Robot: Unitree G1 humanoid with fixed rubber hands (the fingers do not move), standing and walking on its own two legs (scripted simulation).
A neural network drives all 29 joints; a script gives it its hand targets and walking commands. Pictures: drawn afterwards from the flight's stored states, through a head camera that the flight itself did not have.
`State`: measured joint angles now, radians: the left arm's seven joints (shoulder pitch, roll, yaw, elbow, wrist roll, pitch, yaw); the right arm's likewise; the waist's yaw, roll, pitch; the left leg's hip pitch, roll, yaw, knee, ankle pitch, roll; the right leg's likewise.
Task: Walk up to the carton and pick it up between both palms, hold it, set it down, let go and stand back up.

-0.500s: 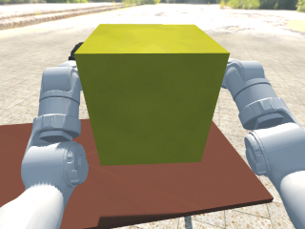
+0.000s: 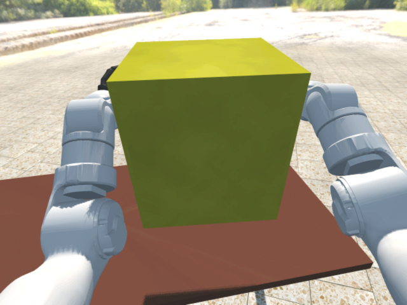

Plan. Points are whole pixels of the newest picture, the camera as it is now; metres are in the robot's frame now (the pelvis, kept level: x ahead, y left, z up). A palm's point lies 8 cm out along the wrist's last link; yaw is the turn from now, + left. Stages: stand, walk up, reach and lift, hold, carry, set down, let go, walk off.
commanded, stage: hold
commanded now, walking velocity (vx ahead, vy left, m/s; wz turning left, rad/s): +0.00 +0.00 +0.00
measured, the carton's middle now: (205, 128) +0.37 -0.01 +0.27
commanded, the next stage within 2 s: set down in 0.96 s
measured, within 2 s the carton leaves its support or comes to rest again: neither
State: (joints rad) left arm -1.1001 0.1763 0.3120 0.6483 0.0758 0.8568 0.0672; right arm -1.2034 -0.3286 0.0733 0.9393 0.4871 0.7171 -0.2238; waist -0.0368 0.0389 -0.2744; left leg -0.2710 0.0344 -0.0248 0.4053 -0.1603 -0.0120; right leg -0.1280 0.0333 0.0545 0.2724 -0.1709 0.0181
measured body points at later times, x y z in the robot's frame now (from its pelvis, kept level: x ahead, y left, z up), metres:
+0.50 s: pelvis +0.00 -0.01 +0.00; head -0.10 +0.01 +0.44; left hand +0.39 +0.18 +0.33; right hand +0.39 -0.16 +0.33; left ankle +0.03 +0.12 -0.75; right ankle -0.02 -0.14 -0.75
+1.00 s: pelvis -0.01 +0.00 +0.00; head -0.09 +0.02 +0.44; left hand +0.39 +0.18 +0.33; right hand +0.39 -0.17 +0.33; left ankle +0.03 +0.12 -0.75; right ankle -0.02 -0.14 -0.75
